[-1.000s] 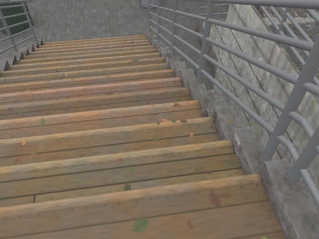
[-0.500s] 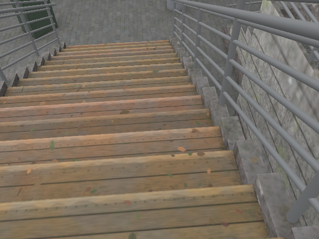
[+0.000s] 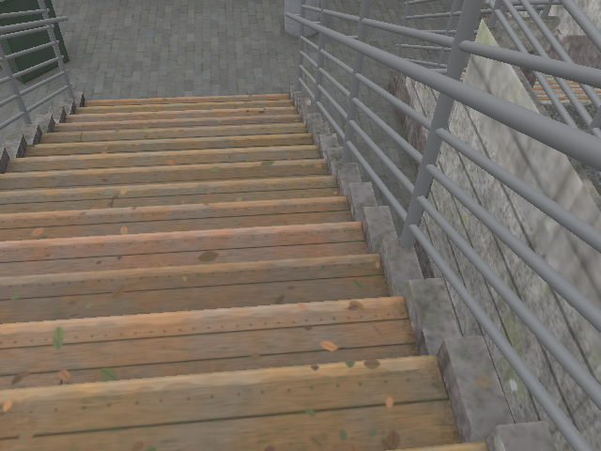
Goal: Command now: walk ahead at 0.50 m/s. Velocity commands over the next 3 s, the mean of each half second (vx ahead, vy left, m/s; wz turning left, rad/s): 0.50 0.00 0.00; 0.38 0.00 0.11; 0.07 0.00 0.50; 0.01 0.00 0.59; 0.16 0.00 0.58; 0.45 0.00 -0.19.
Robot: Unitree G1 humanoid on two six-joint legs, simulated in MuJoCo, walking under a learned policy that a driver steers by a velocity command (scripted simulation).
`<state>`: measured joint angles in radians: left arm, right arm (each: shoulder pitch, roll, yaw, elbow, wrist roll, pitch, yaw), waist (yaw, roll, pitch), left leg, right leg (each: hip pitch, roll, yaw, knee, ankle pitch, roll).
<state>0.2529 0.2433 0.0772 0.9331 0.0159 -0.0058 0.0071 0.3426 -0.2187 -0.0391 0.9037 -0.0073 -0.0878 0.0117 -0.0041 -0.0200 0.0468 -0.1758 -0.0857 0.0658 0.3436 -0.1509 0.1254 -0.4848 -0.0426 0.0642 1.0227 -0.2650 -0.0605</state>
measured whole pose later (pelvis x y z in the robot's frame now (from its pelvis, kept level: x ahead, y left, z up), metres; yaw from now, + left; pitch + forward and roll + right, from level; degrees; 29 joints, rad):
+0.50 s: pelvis +0.25 -0.04 -0.09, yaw +1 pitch +0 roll +3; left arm 0.06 0.24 0.05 0.86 0.03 -0.02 -0.02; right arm 0.53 -0.23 -0.03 0.97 -0.04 -0.09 -0.04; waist -0.11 -0.06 0.00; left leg 0.00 -0.12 0.03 0.82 -0.82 0.08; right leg -0.49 -0.05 -0.01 0.43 0.47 -0.05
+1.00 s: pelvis +0.50 -0.05 -0.23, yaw +4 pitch -2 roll -1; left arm 0.48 0.20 0.03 1.02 -0.01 -0.08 0.06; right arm 0.16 -0.23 -0.06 0.94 -0.05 -0.01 0.01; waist 0.02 0.04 0.02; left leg -0.57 0.00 -0.09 0.67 0.47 0.03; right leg -0.21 0.02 -0.13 0.90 -0.65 -0.06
